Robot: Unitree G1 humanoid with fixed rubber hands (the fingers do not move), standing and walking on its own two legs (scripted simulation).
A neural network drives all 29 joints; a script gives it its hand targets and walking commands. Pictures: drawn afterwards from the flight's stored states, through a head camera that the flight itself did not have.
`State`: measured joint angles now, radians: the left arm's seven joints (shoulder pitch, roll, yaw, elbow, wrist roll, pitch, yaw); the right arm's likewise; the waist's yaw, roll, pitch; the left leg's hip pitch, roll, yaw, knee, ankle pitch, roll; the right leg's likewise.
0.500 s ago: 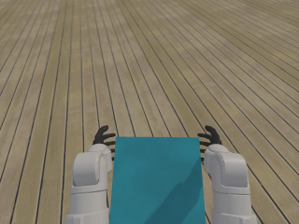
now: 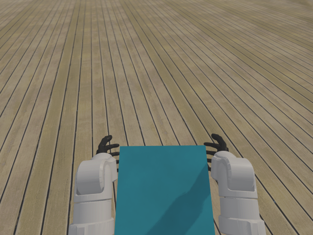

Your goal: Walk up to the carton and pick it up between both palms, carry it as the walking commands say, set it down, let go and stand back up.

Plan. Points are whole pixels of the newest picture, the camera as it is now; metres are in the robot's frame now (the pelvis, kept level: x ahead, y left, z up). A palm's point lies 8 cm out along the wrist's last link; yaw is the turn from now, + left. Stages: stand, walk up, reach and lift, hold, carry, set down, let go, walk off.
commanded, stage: carry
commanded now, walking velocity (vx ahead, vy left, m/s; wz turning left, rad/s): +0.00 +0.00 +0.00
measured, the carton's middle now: (162, 194) +0.27 +0.00 -0.03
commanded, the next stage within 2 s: none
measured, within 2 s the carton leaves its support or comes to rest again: neither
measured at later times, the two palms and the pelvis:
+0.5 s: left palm (128, 158) +0.30 +0.09 +0.09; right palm (243, 159) +0.29 -0.20 +0.09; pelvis +0.01 -0.05 +0.00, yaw -1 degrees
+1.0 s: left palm (128, 173) +0.27 +0.09 +0.07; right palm (245, 173) +0.27 -0.20 +0.07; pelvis -0.03 -0.05 -0.02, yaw +0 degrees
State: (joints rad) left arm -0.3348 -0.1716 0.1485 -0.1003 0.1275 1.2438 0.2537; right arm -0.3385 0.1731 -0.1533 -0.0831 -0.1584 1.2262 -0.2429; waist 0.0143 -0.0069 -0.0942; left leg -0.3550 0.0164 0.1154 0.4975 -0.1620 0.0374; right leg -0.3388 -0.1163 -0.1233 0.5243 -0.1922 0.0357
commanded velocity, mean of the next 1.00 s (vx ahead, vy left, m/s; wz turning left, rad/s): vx -0.10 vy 0.00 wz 0.00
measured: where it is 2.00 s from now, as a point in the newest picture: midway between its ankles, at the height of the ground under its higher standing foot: outside the picture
